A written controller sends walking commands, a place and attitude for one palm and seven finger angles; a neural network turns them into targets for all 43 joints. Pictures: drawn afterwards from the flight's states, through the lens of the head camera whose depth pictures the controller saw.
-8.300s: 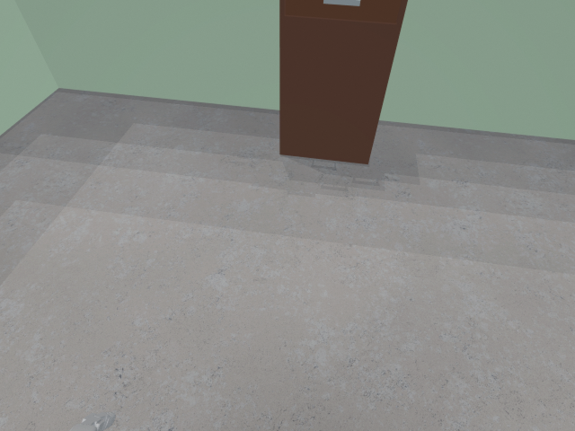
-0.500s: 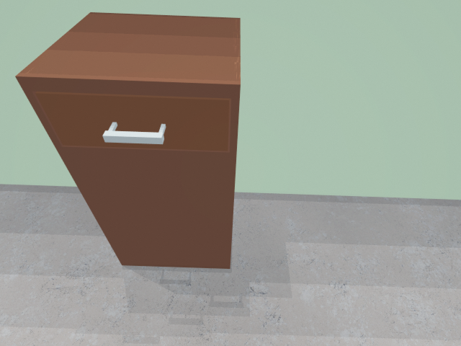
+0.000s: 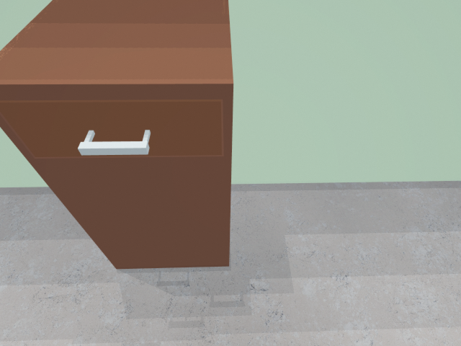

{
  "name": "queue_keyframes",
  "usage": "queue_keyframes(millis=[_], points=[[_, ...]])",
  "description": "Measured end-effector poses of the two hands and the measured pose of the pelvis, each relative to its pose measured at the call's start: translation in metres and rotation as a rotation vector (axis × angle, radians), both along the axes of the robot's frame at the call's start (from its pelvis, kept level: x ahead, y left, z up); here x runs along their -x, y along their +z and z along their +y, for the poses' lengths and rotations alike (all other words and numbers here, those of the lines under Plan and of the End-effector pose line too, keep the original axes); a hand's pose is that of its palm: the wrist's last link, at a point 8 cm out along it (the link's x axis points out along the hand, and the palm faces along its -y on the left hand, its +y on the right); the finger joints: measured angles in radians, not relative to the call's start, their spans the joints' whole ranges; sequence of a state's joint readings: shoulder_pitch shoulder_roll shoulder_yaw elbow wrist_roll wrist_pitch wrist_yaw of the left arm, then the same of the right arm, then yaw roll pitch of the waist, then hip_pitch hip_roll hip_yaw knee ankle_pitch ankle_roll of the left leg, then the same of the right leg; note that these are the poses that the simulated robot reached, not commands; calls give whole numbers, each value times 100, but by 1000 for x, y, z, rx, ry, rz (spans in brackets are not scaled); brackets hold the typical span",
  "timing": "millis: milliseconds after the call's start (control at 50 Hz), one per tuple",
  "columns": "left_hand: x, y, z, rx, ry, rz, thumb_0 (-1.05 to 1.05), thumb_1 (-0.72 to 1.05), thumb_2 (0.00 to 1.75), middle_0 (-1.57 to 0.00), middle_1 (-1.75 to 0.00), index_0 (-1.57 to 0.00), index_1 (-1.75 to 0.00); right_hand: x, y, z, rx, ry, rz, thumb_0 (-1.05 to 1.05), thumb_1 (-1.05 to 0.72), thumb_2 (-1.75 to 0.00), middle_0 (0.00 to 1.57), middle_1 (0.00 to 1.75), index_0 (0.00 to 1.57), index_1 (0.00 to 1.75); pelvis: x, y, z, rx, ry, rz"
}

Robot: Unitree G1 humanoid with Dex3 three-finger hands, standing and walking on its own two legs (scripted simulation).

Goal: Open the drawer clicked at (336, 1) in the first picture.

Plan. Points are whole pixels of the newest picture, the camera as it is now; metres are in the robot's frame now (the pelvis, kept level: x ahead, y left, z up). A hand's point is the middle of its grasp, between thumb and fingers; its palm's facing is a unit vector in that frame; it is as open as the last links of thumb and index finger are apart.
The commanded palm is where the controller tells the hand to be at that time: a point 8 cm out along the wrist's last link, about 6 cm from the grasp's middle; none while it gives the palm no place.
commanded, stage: come to a stop and stand still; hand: left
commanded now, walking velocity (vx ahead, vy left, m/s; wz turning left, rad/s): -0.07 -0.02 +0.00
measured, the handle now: (116, 141) +0.50 +0.27 +0.05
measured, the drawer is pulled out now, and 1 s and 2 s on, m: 0.00 0.00 0.00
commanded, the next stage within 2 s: look again from close up in 1.20 s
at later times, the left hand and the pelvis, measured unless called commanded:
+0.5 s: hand out of the picture -0.02 +0.19 -0.17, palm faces +0.02 -0.98 -0.21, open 7.4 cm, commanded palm none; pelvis -0.05 +0.01 +0.00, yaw +0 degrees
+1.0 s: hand out of the picture -0.09 +0.15 -0.17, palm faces +0.02 -0.99 -0.15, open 7.4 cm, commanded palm none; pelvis -0.07 -0.01 +0.01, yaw +0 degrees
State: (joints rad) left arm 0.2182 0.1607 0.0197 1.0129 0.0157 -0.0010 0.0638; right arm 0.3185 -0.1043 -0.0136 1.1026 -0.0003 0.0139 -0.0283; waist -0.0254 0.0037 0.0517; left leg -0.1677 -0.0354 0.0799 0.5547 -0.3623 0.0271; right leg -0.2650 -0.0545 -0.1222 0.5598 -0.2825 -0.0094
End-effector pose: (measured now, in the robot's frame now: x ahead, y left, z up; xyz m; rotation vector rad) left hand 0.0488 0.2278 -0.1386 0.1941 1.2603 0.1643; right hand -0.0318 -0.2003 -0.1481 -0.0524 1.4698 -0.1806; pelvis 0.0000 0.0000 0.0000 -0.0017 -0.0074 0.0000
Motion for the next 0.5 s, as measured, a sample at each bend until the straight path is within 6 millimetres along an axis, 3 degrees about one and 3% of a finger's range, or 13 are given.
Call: queue_keyframes(millis=[40, 160, 320, 500], points=[[-4, -3, 2, 10, 4, -11, 1, 93, 89, -20, -29, -20, -30, -15, 1, -2, 23, 22, -36, 1, -92, -90, 20, 29, 20, 30, 3, -1, 4, 6, -1, 1], [0, -5, 5, 28, 3, -8, 1, 92, 89, -20, -29, -20, -30, -33, 9, -20, 92, 48, -111, 2, -94, -90, 20, 29, 20, 30, 10, 0, 9, -14, -15, -17], [37, -8, 12, 12, -18, 14, 0, 92, 89, -20, -29, -20, -30, -56, 15, -31, 108, 74, -256, 1, -92, -90, 19, 29, 20, 30, 26, -4, 9, 6, -8, -22], [78, -2, 13, 23, 11, 18, 1, 91, 89, -20, -29, -20, -30, -41, 19, -18, 79, 118, -291, 0, -92, -90, 19, 29, 20, 30, 47, 1, 11, 7, -8, -52]])
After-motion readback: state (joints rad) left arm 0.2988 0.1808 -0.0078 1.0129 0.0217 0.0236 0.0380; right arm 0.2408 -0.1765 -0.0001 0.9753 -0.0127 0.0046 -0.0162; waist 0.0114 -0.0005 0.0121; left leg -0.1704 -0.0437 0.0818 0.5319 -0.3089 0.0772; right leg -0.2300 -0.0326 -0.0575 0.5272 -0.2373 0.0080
